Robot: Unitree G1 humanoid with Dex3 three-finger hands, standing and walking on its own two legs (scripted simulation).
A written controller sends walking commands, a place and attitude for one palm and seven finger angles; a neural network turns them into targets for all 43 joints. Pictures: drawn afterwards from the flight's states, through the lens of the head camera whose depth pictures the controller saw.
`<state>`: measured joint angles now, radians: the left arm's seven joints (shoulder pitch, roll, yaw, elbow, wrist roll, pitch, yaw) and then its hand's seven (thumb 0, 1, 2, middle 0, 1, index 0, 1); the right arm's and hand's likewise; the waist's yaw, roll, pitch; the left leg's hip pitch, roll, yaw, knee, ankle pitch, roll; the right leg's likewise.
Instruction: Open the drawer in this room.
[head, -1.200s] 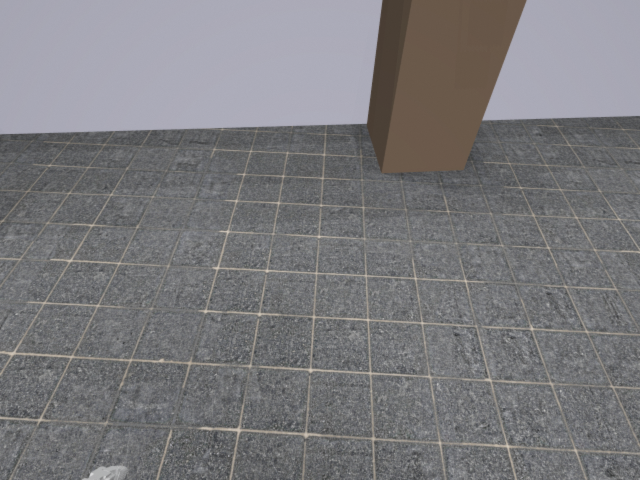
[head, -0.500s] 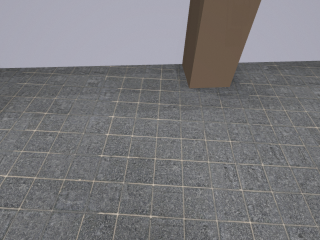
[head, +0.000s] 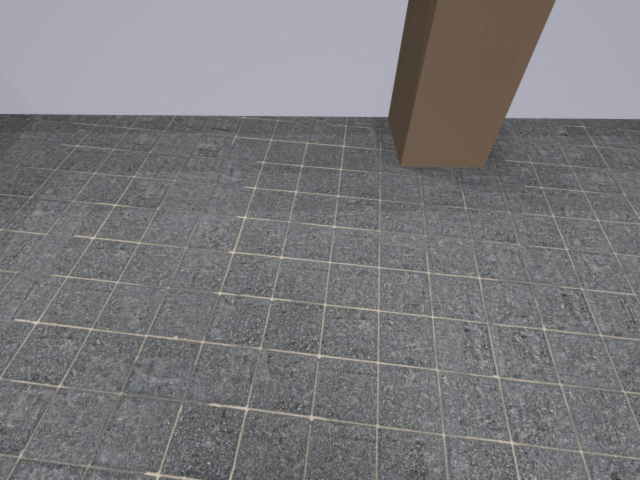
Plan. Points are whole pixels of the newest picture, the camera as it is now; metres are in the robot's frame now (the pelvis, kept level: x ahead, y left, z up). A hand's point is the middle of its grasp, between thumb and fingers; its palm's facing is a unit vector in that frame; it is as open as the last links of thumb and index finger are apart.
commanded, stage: turn or walk to find it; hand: left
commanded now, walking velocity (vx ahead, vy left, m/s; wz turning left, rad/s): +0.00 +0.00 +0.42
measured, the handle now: out of the picture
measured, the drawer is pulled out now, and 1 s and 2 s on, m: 0.00 0.00 0.00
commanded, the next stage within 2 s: none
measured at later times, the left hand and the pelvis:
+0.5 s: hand out of the picture +0.02 +0.19 -0.15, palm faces +0.21 -0.94 -0.28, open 7.4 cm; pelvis -0.03 -0.02 +0.00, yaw +12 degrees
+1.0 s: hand out of the picture -0.13 +0.22 -0.17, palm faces +0.45 -0.86 -0.25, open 7.4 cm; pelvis -0.07 +0.01 +0.00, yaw +25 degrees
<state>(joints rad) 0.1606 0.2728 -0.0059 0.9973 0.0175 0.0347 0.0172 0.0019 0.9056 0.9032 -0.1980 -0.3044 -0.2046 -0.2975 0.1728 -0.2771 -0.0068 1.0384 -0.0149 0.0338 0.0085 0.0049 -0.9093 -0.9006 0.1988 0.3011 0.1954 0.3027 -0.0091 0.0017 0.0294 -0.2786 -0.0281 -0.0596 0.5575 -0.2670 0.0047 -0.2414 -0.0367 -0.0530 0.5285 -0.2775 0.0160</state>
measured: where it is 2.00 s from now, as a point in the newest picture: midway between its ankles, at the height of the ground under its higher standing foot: outside the picture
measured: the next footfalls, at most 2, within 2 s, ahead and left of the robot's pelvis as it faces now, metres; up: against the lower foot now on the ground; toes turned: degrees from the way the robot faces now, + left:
right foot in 0.44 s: +0.02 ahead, -0.13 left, +0.00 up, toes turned +10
left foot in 0.80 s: -0.07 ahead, +0.12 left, +0.00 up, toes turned +25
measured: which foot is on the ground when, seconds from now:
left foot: down 0.00-0.44, up 0.46-0.78, down 0.80-1.00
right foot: down 0.00-0.08, up 0.10-0.42, down 0.44-0.80, up 0.82-1.00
